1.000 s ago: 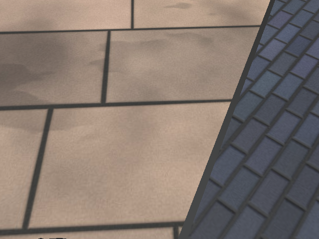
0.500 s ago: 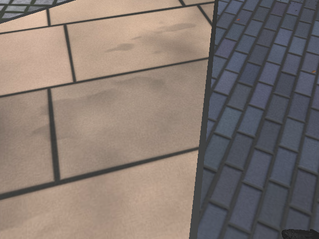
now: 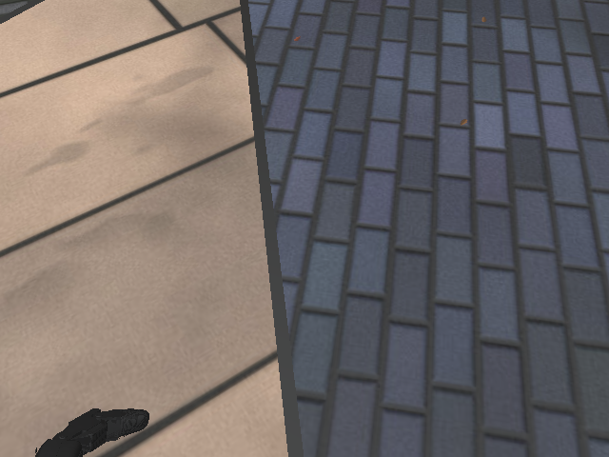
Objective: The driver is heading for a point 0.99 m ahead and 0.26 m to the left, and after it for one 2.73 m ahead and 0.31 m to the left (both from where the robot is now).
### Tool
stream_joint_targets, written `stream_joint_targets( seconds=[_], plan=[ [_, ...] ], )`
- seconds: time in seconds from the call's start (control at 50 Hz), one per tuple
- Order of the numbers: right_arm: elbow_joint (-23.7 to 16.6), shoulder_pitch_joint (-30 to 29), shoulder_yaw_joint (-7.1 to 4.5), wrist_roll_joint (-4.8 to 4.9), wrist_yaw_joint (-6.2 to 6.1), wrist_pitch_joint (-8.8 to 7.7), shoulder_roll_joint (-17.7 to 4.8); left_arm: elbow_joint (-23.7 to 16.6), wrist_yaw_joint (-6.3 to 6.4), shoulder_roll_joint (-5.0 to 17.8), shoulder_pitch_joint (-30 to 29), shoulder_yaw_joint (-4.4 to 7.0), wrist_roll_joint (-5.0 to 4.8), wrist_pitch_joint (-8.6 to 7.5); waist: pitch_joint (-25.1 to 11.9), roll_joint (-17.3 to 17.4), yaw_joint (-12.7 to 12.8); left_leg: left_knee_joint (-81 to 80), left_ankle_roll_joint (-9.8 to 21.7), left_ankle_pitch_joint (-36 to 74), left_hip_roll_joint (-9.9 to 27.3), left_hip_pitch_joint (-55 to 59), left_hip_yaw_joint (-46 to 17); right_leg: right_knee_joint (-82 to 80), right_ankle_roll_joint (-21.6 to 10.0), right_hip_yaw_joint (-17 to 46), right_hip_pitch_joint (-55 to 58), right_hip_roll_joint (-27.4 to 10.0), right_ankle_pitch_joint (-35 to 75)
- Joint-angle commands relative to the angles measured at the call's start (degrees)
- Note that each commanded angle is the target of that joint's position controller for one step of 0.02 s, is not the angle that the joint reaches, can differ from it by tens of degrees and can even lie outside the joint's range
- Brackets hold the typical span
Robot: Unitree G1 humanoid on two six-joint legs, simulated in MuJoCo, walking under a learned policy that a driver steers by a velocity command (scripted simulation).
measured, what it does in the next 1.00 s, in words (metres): walks ahead: left foot, then right foot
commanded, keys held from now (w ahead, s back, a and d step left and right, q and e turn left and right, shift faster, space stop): w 0.86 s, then w+q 0.14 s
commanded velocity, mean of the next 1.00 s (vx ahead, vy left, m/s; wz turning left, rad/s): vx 0.50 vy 0.00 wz -0.01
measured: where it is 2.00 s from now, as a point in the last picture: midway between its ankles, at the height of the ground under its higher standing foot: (277, 294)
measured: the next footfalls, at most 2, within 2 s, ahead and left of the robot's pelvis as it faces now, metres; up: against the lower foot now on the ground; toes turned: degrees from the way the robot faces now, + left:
left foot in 0.46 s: +0.43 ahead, +0.15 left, +0.00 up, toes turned +2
right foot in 1.00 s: +0.73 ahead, -0.09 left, +0.00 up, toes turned +1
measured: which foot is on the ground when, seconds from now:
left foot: up 0.00-0.44, down 0.46-1.00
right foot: down 0.00-0.46, up 0.48-0.98, down 1.00-1.00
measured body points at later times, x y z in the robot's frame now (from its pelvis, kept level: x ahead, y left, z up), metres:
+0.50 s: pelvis +0.28 +0.05 +0.00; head +0.31 +0.06 +0.45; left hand +0.29 +0.34 -0.13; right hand +0.48 -0.20 -0.09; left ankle +0.39 +0.15 -0.72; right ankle +0.10 -0.09 -0.70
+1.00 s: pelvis +0.55 +0.03 +0.00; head +0.59 +0.02 +0.45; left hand +0.78 +0.26 -0.07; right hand +0.53 -0.26 -0.13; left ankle +0.39 +0.15 -0.72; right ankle +0.69 -0.09 -0.73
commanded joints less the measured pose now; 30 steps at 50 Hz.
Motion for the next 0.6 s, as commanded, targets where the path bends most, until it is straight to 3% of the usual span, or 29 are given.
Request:
stream_joint_targets(
  seconds=[0.02,0.04,0.06,0.08,0.14,0.2,0.28,0.32,0.38,0.42,0.44,0.46,0.48,0.5,0.52,0.54,0.56,0.58,0.6],
  plan=[
    [-7.4,-5.3,-1.13,1.51,0.72,-3.08,-8.3,1.6,0.59,10.4,17.6,3.45,-0.24,-0.39,-13.1,-7.1,9.7,25.7,2.2,1.2,0.9,-37.4,-6.5,-15.2,-13.1,30.7,40.5,-19.1,-2.4],
    [-7.4,-7.1,-1.01,0.8,0.36,-3.22,-7.4,1.7,0.49,9.0,14.1,3.0,-0.22,-0.57,-9.1,-3.4,7.7,22.4,2.1,6.1,3.0,-35.8,-5.7,-16.6,-11.7,25.0,32.9,-16.4,1.9],
    [-7.2,-7.0,-1.25,-0.14,0.21,-2.89,-7.2,1.5,0.27,7.4,11.6,2.57,0.16,-0.8,-6.3,-3.3,5.7,19.4,1.7,9.3,4.4,-33.0,-5.7,-18.5,-11.1,21.0,26.6,-14.6,6.3],
    [-6.6,-5.3,-1.22,-0.21,0.34,-2.23,-6.5,1.5,0.23,6.5,10.2,2.33,0.59,-1.12,-6.0,-4.3,3.8,18.1,1.3,11.6,5.3,-29.4,-6.4,-20.5,-11.0,18.9,22.6,-13.6,7.8],
    [-6.4,-5.2,-0.73,-0.55,0.12,-0.59,-4.0,3.0,0.44,7.3,9.9,2.67,0.19,-2.33,-4.1,-3.6,2.1,13.1,-0.4,15.2,5.6,-28.3,-5.9,-24.7,-12.1,14.3,17.6,-13.1,11.0],
    [-8.1,-11.2,-0.29,-1.16,0.13,-0.46,-3.1,4.8,1.19,8.4,11.9,2.98,0.19,-2.42,-1.6,-2.5,3.5,2.7,-1.5,24.5,5.5,-31.1,-5.7,-26.3,-11.2,10.2,17.7,-11.9,11.5],
    [-9.8,-19.1,0.5,-0.62,1.2,-1.26,-2.1,7.1,1.81,10.2,15.2,3.35,-0.28,-1.94,0.3,-2.5,6.5,-11.3,-1.0,34.8,2.7,-27.5,-3.7,-26.6,-8.9,6.2,18.2,-10.6,8.2],
    [-10.8,-21.9,0.54,-0.32,1.73,-1.45,-2.5,8.6,1.84,10.8,17.3,3.54,-0.67,-1.65,1.0,-2.7,7.5,-14.7,-0.4,35.1,2.0,-27.4,-3.9,-25.7,-8.5,6.7,21.1,-12.1,7.0],
    [-12.0,-23.3,0.22,-0.33,2.52,-1.76,-3.9,10.4,2.16,11.4,18.3,3.88,-1.04,-0.9,1.3,-3.1,6.9,-18.4,1.9,30.3,1.3,-27.9,-4.5,-22.4,-7.3,7.7,27.2,-14.8,9.5],
    [-11.4,-20.1,-0.36,-0.43,2.67,-1.98,-5.3,10.9,2.44,11.9,17.5,4.07,-1.02,-0.26,-0.7,-4.1,4.8,-19.7,3.5,26.0,-0.3,-22.8,-2.9,-18.0,-5.9,7.4,29.7,-15.0,18.2],
    [-9.8,-14.7,-1.26,-0.58,2.45,-2.03,-6.7,11.0,2.58,11.8,16.6,3.93,-0.93,0.14,-4.0,-4.0,1.6,-20.9,4.8,25.5,-2.2,-15.0,-0.9,-11.2,-4.7,5.7,29.4,-13.0,27.1],
    [-7.1,-5.6,-2.67,-0.73,1.92,-1.98,-9.6,10.8,2.8,9.9,17.2,3.13,-0.39,0.41,-10.3,-2.5,-2.0,-19.7,6.8,26.9,-1.3,-1.5,-1.8,0.6,-2.8,3.1,24.7,-9.8,27.5],
    [-6.2,1.6,-3.99,-1.93,1.47,-1.82,-15.5,8.9,2.64,4.9,22.5,1.38,0.39,-0.17,-20.1,8.3,-1.4,-19.2,14.1,24.0,12.9,20.7,-22.5,22.6,1.0,0.1,5.7,-3.3,9.1],
    [-5.2,4.1,-3.75,-0.94,1.94,-1.6,-14.4,9.6,2.39,2.7,24.8,0.52,0.15,-1.31,-24.8,17.5,-1.3,-29.1,19.3,12.3,18.5,29.1,-43.8,34.8,2.7,5.7,-8.3,3.7,-25.3],
    [-5.6,1.8,-2.41,-0.15,1.91,-1.68,-10.2,9.1,1.96,8.5,19.6,1.94,-1.25,-2.14,-18.2,11.8,-2.5,-31.3,16.7,4.8,17.1,25.1,-40.4,40.2,1.9,9.3,-15.0,0.2,-24.4],
    [-6.3,-2.4,-1.93,-0.31,1.73,-1.65,-8.5,7.7,1.87,9.6,14.9,2.18,-1.95,-2.61,-11.4,8.6,-1.6,-32.3,14.5,6.2,15.4,17.4,-32.9,39.2,1.1,7.5,-17.0,-2.8,-18.8],
    [-6.9,-6.0,-1.52,-0.85,1.63,-1.57,-7.2,7.3,2.16,9.2,12.3,2.15,-1.36,-2.69,-7.3,5.3,-0.2,-33.7,13.6,11.0,13.3,9.8,-27.4,36.3,1.0,6.2,-15.4,-5.2,-13.9],
    [-7.3,-8.2,-1.01,-1.5,1.7,-1.71,-5.6,7.4,2.31,8.8,12.0,2.42,-0.72,-2.33,-4.8,5.2,1.6,-35.5,13.1,16.1,11.4,3.8,-23.3,33.1,1.2,6.3,-12.4,-7.0,-10.5],
    [-7.3,-9.2,-0.74,-1.96,1.73,-1.91,-4.8,7.8,2.3,7.9,13.4,2.43,-0.59,-1.75,-4.8,6.6,3.1,-37.0,13.0,19.0,10.3,0.5,-21.0,31.7,1.4,6.6,-9.0,-7.9,-8.4]
  ],
)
